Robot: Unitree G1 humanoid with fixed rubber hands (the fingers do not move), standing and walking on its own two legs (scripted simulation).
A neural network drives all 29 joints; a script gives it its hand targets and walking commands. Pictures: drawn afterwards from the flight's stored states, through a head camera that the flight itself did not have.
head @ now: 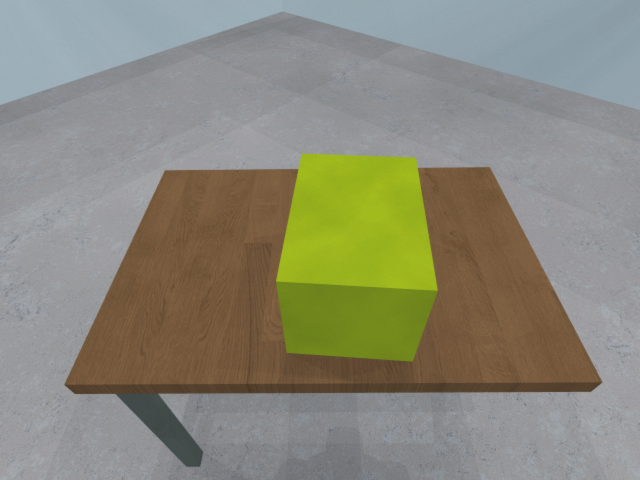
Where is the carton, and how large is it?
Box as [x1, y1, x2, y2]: [276, 154, 437, 361]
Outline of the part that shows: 301,154 276,279 287,352 412,361 437,291 415,158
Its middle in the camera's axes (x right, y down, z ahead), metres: +0.06 +0.01 +0.70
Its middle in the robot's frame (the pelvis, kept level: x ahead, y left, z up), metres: +0.53 -0.03 -0.04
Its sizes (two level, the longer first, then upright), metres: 0.313 0.218 0.202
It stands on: a table, 0.63 m high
